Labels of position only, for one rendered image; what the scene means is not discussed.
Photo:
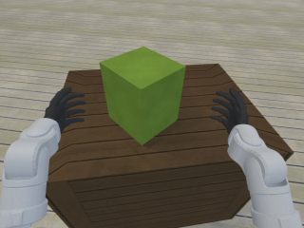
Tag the pedestal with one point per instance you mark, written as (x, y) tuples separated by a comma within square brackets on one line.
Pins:
[(101, 177)]

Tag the right robot forearm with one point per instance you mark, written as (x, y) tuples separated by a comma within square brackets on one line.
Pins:
[(266, 176)]

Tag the carton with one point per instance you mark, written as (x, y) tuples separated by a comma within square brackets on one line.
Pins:
[(143, 90)]

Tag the left robot forearm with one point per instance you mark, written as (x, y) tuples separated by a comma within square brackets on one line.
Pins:
[(25, 174)]

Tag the right robot hand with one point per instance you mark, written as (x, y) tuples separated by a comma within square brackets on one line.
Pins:
[(237, 110)]

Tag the left robot hand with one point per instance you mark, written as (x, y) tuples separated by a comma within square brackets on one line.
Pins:
[(59, 105)]

